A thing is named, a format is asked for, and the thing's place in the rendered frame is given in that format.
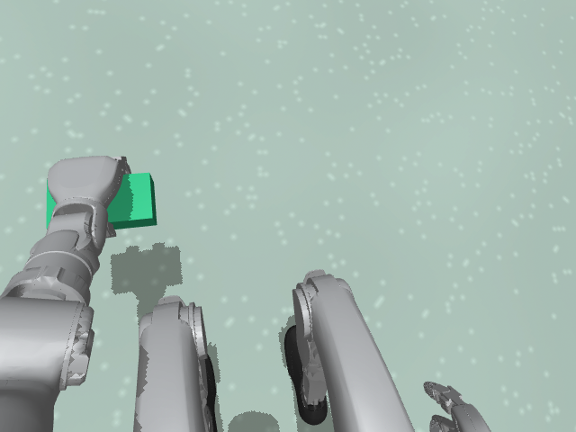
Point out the left robot arm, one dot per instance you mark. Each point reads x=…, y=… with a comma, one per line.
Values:
x=45, y=318

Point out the right robot foot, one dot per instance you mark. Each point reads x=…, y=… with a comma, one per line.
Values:
x=311, y=414

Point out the left robot hand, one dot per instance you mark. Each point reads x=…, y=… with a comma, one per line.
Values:
x=97, y=178

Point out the right robot hand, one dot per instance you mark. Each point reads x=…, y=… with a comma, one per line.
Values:
x=466, y=418

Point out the small box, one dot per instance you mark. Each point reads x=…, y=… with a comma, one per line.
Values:
x=133, y=206

